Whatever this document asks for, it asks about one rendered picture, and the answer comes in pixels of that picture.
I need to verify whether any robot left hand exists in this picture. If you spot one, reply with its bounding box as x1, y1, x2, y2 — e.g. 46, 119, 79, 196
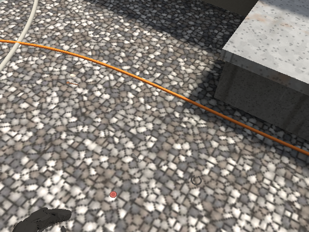
12, 207, 71, 232

